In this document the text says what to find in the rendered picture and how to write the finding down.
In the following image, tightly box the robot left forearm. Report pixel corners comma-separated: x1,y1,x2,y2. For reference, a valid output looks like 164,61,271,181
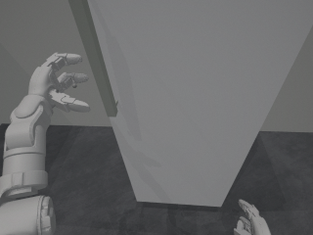
0,94,54,206

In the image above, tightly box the robot left hand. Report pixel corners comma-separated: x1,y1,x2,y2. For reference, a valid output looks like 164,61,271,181
27,52,91,113

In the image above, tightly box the left robot upper arm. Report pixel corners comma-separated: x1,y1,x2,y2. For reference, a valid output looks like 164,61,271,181
0,195,57,235

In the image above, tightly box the robot right hand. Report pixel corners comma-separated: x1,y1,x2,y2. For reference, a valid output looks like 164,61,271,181
234,199,271,235

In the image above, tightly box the handle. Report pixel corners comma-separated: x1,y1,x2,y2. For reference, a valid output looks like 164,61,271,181
68,0,118,118

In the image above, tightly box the fridge door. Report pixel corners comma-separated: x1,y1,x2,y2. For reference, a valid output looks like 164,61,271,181
87,0,313,208

